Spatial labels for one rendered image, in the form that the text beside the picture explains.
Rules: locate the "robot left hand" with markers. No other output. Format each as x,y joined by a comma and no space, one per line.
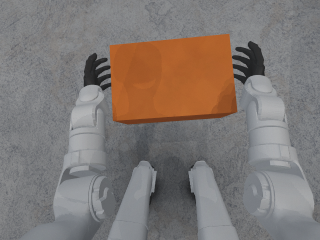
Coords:
91,73

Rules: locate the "robot right upper arm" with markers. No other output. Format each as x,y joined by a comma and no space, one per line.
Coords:
283,204

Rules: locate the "robot left upper arm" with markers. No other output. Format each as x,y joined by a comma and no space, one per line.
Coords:
80,207

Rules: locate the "robot right hand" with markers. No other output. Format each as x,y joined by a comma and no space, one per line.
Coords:
255,63

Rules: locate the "left robot forearm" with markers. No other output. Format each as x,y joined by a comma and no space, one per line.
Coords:
87,133

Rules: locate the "carton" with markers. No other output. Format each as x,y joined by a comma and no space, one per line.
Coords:
172,80

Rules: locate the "robot left thigh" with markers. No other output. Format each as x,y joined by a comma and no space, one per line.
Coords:
131,222

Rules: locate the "right robot forearm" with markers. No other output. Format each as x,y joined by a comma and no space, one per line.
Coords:
267,127

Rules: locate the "left robot shin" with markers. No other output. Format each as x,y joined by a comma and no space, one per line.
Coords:
144,163

